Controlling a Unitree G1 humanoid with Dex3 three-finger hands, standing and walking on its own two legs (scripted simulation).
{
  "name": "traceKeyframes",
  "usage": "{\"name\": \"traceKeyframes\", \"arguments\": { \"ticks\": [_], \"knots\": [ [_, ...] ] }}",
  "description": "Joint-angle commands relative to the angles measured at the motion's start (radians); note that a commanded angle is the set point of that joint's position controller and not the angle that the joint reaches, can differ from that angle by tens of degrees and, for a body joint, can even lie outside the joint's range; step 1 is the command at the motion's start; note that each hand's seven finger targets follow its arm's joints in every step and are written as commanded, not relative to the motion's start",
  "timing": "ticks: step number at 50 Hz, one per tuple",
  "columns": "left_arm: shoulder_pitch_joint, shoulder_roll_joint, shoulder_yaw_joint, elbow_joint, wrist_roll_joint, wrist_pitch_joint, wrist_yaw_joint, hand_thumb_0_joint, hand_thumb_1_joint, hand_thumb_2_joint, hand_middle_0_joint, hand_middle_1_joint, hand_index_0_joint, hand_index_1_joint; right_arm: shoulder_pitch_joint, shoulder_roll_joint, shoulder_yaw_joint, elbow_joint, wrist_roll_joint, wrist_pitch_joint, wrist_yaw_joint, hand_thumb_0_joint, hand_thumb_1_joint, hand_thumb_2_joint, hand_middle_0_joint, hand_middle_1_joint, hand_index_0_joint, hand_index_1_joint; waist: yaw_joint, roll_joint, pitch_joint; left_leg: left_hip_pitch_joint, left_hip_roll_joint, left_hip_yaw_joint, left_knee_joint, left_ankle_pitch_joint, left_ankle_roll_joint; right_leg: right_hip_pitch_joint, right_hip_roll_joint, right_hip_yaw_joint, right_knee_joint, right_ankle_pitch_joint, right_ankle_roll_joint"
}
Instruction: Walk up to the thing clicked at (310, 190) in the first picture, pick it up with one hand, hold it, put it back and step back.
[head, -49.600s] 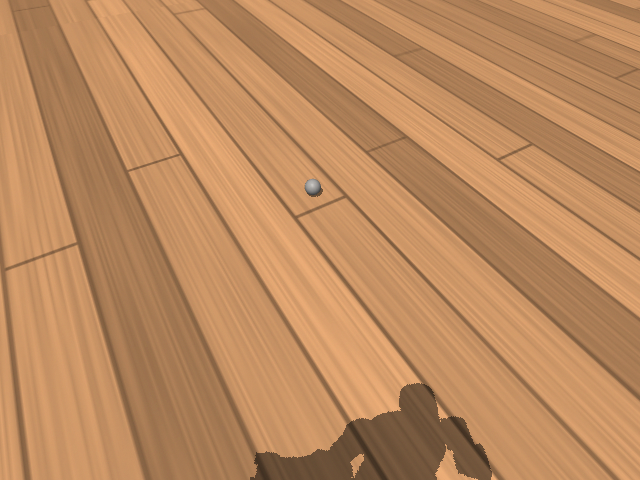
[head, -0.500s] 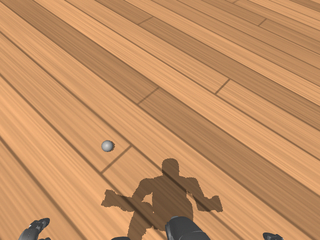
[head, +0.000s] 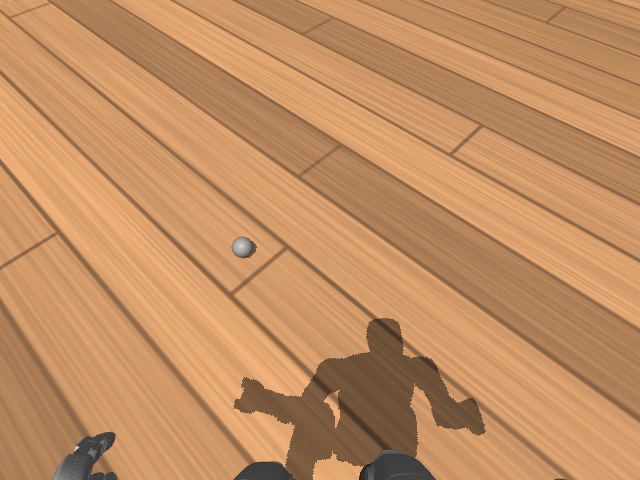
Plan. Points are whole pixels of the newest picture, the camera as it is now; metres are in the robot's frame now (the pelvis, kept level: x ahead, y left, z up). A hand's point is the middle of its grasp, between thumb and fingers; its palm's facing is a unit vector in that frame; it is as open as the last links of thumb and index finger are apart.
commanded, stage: step back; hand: left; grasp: from above
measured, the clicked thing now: (242, 247) +0.90 +0.29 -0.72
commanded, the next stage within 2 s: stand in 1.32 s
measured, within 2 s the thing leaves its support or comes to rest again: neither
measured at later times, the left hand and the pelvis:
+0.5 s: hand out of the picture -0.10 +0.25 -0.14, palm faces -0.04 -0.92 -0.38, open 7.4 cm; pelvis -0.15 -0.01 +0.00, yaw -3 degrees
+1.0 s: hand out of the picture -0.07 +0.27 -0.14, palm faces +0.01 -0.93 -0.36, open 7.4 cm; pelvis -0.15 +0.01 +0.01, yaw +0 degrees
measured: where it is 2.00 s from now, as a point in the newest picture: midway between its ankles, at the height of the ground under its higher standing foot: outside the picture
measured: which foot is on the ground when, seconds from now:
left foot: up 0.00-0.04, down 0.06-1.00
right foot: down 0.00-0.08, up 0.10-0.34, down 0.36-1.00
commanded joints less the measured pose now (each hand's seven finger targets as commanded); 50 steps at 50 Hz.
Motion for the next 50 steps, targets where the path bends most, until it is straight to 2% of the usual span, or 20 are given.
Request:
{"name": "traceKeyframes", "arguments": {
  "ticks": [1, 2, 3, 4, 5, 8, 14, 17, 18, 20, 21, 23, 30, 31, 33, 36, 42, 45, 47, 50],
  "knots": [
    [-0.034, 0.267, 0.066, -0.091, -0.022, -0.003, 0.023, 0.000, 0.900, 0.900, -0.200, -0.300, -0.200, -0.300, 0.101, -0.160, -0.057, -0.041, -0.009, -0.030, -0.002, 0.000, -0.900, -0.900, 0.200, 0.300, 0.200, 0.300, -0.017, -0.185, -0.254, 0.078, 0.042, 0.079, -0.421, 0.164, 0.034, 0.228, -0.220, 0.240, -0.079, 0.338, -0.142],
    [-0.015, 0.249, 0.052, -0.089, -0.024, 0.003, 0.019, 0.000, 0.900, 0.900, -0.200, -0.300, -0.200, -0.300, 0.107, -0.176, -0.066, -0.028, -0.011, -0.032, -0.001, 0.000, -0.900, -0.900, 0.200, 0.300, 0.200, 0.300, -0.021, -0.122, -0.250, 0.139, 0.046, 0.061, -0.522, 0.288, 0.050, 0.163, -0.171, 0.202, -0.034, 0.248, -0.094],
    [0.010, 0.215, 0.039, -0.089, -0.025, 0.004, 0.016, 0.000, 0.900, 0.900, -0.200, -0.300, -0.200, -0.300, 0.090, -0.231, -0.084, -0.035, -0.027, -0.031, 0.002, 0.000, -0.900, -0.900, 0.200, 0.300, 0.200, 0.300, -0.012, 0.024, -0.242, 0.227, 0.205, -0.169, -0.552, 0.329, 0.113, -0.018, -0.085, 0.146, 0.075, 0.058, -0.033],
    [-0.061, 0.210, 0.041, -0.115, -0.035, -0.003, 0.024, 0.000, 0.900, 0.900, -0.200, -0.300, -0.200, -0.300, 0.008, -0.350, -0.098, -0.068, -0.023, -0.024, 0.015, 0.000, -0.900, -0.900, 0.200, 0.300, 0.200, 0.300, -0.030, 0.262, -0.207, 0.108, 0.428, -0.403, -0.609, 0.438, 0.264, -0.102, 0.080, -0.011, 0.258, -0.313, 0.010],
    [-0.127, 0.236, 0.063, -0.110, -0.021, -0.001, 0.030, 0.000, 0.900, 0.900, -0.200, -0.300, -0.200, -0.300, -0.016, -0.365, -0.105, -0.080, -0.029, -0.031, 0.014, 0.000, -0.900, -0.900, 0.200, 0.300, 0.200, 0.300, -0.069, 0.238, -0.170, -0.029, 0.503, -0.508, -0.640, 0.491, 0.358, -0.053, 0.075, 0.135, 0.467, -0.423, 0.019],
    [0.004, 0.210, 0.057, -0.029, -0.047, 0.010, 0.026, 0.000, 0.900, 0.900, -0.200, -0.300, -0.200, -0.300, -0.128, -0.254, -0.061, -0.090, -0.031, -0.038, -0.005, 0.000, -0.900, -0.900, 0.200, 0.300, 0.200, 0.300, 0.035, 0.090, -0.159, 0.010, 0.334, -0.183, -0.514, 0.690, 0.253, -0.085, 0.134, 0.203, 0.661, -0.302, -0.002],
    [0.017, 0.190, 0.044, -0.005, -0.021, -0.030, -0.002, 0.000, 0.900, 0.900, -0.200, -0.300, -0.200, -0.300, -0.029, -0.227, -0.071, -0.072, -0.028, -0.044, 0.006, 0.000, -0.900, -0.900, 0.200, 0.300, 0.200, 0.300, -0.037, 0.166, -0.211, 0.235, 0.312, -0.179, -0.508, 0.255, 0.238, -0.031, 0.051, 0.088, 0.115, -0.298, 0.028],
    [0.126, 0.171, 0.044, 0.087, -0.015, -0.056, 0.001, 0.000, 0.900, 0.900, -0.200, -0.300, -0.200, -0.300, -0.078, -0.230, -0.067, -0.065, -0.026, -0.022, 0.014, 0.000, -0.900, -0.900, 0.200, 0.300, 0.200, 0.300, 0.023, 0.149, -0.191, 0.039, 0.270, -0.102, -0.416, 0.169, 0.178, 0.247, 0.074, 0.036, -0.303, -0.105, -0.015],
    [0.145, 0.223, 0.063, 0.103, -0.002, -0.067, 0.004, 0.000, 0.900, 0.900, -0.200, -0.300, -0.200, -0.300, -0.044, -0.185, -0.053, -0.062, -0.024, -0.021, 0.015, 0.000, -0.900, -0.900, 0.200, 0.300, 0.200, 0.300, 0.019, 0.050, -0.194, -0.080, 0.215, -0.060, -0.310, 0.105, 0.128, 0.344, 0.037, 0.161, -0.308, -0.117, -0.035],
    [0.056, 0.376, 0.092, 0.064, 0.005, -0.076, 0.006, 0.000, 0.900, 0.900, -0.200, -0.300, -0.200, -0.300, -0.114, -0.157, -0.050, -0.079, -0.019, -0.024, 0.006, 0.000, -0.900, -0.900, 0.200, 0.300, 0.200, 0.300, 0.053, -0.184, -0.110, -0.142, 0.083, -0.065, -0.077, -0.055, 0.026, 0.007, -0.335, 0.646, -0.429, -0.509, -0.216],
    [-0.025, 0.356, 0.084, 0.048, 0.003, -0.081, 0.005, 0.000, 0.900, 0.900, -0.200, -0.300, -0.200, -0.300, -0.111, -0.196, -0.066, -0.056, -0.014, -0.024, 0.011, 0.000, -0.900, -0.900, 0.200, 0.300, 0.200, 0.300, 0.019, -0.130, -0.026, -0.059, 0.098, -0.109, 0.003, 0.005, 0.017, -0.139, -0.329, 0.622, -0.450, -0.596, -0.221],
    [-0.044, 0.269, 0.062, 0.057, -0.007, -0.095, 0.007, 0.000, 0.900, 0.900, -0.200, -0.300, -0.200, -0.300, -0.074, -0.175, -0.054, -0.013, 0.004, -0.040, 0.023, 0.000, -0.900, -0.900, 0.200, 0.300, 0.200, 0.300, -0.005, -0.055, -0.043, -0.098, 0.047, -0.084, -0.039, 0.118, 0.021, 0.020, -0.184, 0.396, -0.364, -0.340, -0.144],
    [-0.007, 0.269, 0.054, 0.090, -0.006, -0.073, -0.013, 0.000, 0.900, 0.900, -0.200, -0.300, -0.200, -0.300, -0.019, -0.153, -0.054, 0.040, -0.012, -0.078, 0.037, 0.000, -0.900, -0.900, 0.200, 0.300, 0.200, 0.300, 0.007, -0.144, -0.088, 0.116, 0.036, 0.060, -0.452, 0.130, 0.021, 0.046, -0.161, 0.282, -0.312, -0.370, -0.121],
    [0.008, 0.240, 0.036, 0.091, -0.007, -0.069, -0.016, 0.000, 0.900, 0.900, -0.200, -0.300, -0.200, -0.300, 0.000, -0.162, -0.061, 0.050, -0.017, -0.086, 0.032, 0.000, -0.900, -0.900, 0.200, 0.300, 0.200, 0.300, -0.007, -0.110, -0.111, 0.204, 0.036, 0.032, -0.524, 0.166, 0.037, 0.020, -0.126, 0.228, -0.246, -0.281, -0.093],
    [-0.031, 0.196, 0.024, 0.106, -0.035, -0.065, -0.019, 0.000, 0.900, 0.900, -0.200, -0.300, -0.200, -0.300, 0.008, -0.234, -0.073, 0.057, -0.020, -0.093, 0.030, 0.000, -0.900, -0.900, 0.200, 0.300, 0.200, 0.300, -0.025, 0.077, -0.119, 0.165, 0.255, -0.375, -0.661, -0.184, 0.142, -0.078, 0.025, 0.076, -0.031, -0.296, -0.012],
    [0.006, 0.209, 0.029, 0.118, -0.033, -0.072, -0.018, 0.000, 0.900, 0.900, -0.200, -0.300, -0.200, -0.300, -0.039, -0.228, -0.065, 0.038, -0.026, -0.106, 0.028, 0.000, -0.900, -0.900, 0.200, 0.300, 0.200, 0.300, -0.002, 0.098, -0.090, 0.125, 0.328, -0.402, -0.697, -0.076, 0.203, -0.055, 0.004, 0.079, 0.100, -0.257, -0.008],
    [0.081, 0.194, 0.038, 0.197, -0.021, -0.092, -0.005, 0.000, 0.900, 0.900, -0.200, -0.300, -0.200, -0.300, -0.086, -0.155, -0.042, 0.037, 0.003, -0.079, 0.030, 0.000, -0.900, -0.900, 0.200, 0.300, 0.200, 0.300, 0.051, 0.123, -0.186, -0.055, 0.184, -0.131, -0.502, 0.208, 0.074, 0.374, 0.033, 0.038, -0.243, -0.016, -0.019],
    [0.050, 0.322, 0.064, 0.185, -0.008, -0.097, -0.004, 0.000, 0.900, 0.900, -0.200, -0.300, -0.200, -0.300, -0.070, -0.140, -0.044, 0.046, -0.007, -0.070, 0.022, 0.000, -0.900, -0.900, 0.200, 0.300, 0.200, 0.300, 0.045, -0.119, -0.102, -0.178, 0.045, -0.007, -0.149, -0.017, 0.028, 0.251, -0.308, 0.482, -0.441, -0.488, -0.189],
    [-0.020, 0.283, 0.059, 0.149, -0.015, -0.105, -0.001, 0.000, 0.900, 0.900, -0.200, -0.300, -0.200, -0.300, -0.024, -0.156, -0.047, 0.066, -0.009, -0.080, 0.024, 0.000, -0.900, -0.900, 0.200, 0.300, 0.200, 0.300, 0.018, -0.082, -0.052, -0.174, 0.099, -0.025, -0.133, 0.031, 0.025, 0.212, -0.323, 0.433, -0.410, -0.287, -0.216],
    [-0.084, 0.255, 0.037, 0.150, -0.020, -0.098, -0.006, 0.000, 0.900, 0.900, -0.200, -0.300, -0.200, -0.300, 0.015, -0.123, -0.043, 0.103, -0.008, -0.097, 0.032, 0.000, -0.900, -0.900, 0.200, 0.300, 0.200, 0.300, -0.021, -0.136, -0.124, 0.073, 0.089, 0.051, -0.392, 0.192, 0.029, 0.121, -0.199, 0.194, -0.298, -0.024, -0.127]
  ]
}}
